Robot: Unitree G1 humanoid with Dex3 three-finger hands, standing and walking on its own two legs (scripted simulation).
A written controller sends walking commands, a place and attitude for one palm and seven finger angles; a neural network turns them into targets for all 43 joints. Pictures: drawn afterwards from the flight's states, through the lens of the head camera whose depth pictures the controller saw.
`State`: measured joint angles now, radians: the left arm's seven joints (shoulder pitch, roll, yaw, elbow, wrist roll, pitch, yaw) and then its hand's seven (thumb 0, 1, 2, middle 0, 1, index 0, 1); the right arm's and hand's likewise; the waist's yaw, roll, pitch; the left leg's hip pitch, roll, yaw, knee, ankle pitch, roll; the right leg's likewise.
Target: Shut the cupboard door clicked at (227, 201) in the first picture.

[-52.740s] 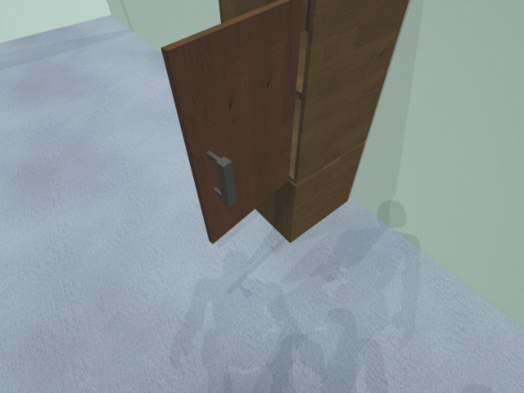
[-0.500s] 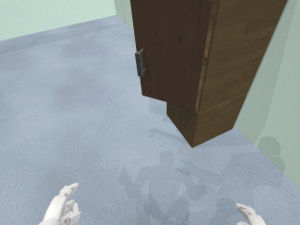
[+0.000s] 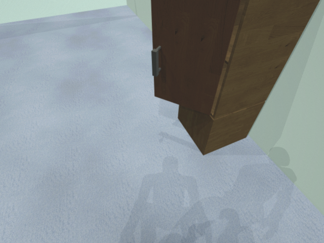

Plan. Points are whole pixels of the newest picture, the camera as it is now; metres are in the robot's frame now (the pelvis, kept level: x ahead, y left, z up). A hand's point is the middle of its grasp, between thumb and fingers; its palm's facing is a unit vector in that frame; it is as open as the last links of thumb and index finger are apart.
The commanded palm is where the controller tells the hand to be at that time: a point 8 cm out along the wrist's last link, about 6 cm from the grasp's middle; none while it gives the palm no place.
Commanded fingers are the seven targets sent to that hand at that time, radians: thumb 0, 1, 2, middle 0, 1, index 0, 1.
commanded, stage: let the arm hang, fingers relaxed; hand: left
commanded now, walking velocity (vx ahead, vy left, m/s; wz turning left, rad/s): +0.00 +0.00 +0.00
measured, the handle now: (157, 61) +0.95 +0.09 -0.07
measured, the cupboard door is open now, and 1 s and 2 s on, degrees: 39 39 39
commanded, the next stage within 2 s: look to check the result in 0.40 s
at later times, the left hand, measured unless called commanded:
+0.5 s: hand out of the picture -0.02 +0.15 -0.18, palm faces +0.01 -0.99 -0.16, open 7.4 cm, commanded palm none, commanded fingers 0.00 0.90 0.90 -0.20 -0.30 -0.20 -0.30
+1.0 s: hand out of the picture +0.00 +0.14 -0.18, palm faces +0.02 -0.99 -0.16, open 7.4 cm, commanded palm none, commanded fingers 0.00 0.90 0.90 -0.20 -0.30 -0.20 -0.30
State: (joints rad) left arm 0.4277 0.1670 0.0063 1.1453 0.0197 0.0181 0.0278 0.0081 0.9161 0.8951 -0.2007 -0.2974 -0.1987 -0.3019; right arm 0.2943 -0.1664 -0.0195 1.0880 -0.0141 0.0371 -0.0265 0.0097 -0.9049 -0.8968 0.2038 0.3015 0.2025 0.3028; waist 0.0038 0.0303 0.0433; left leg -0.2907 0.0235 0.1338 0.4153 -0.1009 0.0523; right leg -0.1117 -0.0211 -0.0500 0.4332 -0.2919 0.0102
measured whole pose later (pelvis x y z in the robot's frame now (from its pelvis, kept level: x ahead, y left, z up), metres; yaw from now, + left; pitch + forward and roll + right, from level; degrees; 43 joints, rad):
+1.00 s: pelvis +0.03 -0.02 +0.00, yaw -1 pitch -1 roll +0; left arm 0.33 0.12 0.00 1.15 0.02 -0.01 0.04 0.00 0.91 0.90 -0.20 -0.30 -0.20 -0.30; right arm 0.27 -0.13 -0.01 1.13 -0.01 0.02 -0.04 0.01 -0.91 -0.90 0.20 0.30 0.20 0.30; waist -0.01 -0.01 0.05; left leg -0.24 0.04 0.14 0.41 -0.14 0.03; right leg -0.05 -0.01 -0.04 0.39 -0.31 0.00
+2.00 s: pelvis +0.03 -0.06 -0.01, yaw +26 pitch +3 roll +0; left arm 0.15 0.22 0.05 0.86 0.03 0.04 0.03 0.01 0.91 0.90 -0.20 -0.30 -0.20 -0.30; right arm 0.18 -0.26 -0.11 0.92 -0.03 0.09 0.00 0.01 -0.90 -0.90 0.20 0.30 0.20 0.30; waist -0.03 0.05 0.09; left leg -0.56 -0.11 -0.12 0.86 -0.38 -0.03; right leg -0.26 -0.02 -0.02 0.53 -0.32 0.00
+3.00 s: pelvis +0.19 +0.05 +0.01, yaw +64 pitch +1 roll +2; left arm 0.27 0.17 0.04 0.91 0.03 -0.05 0.01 0.01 0.91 0.89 -0.20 -0.30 -0.20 -0.30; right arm 0.23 -0.24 -0.08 0.96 -0.03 0.04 0.03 0.01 -0.91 -0.90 0.20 0.30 0.20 0.30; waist -0.03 0.01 0.07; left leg -0.58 0.04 0.03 1.17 -0.28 -0.02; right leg -0.14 -0.10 -0.24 0.42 -0.29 -0.01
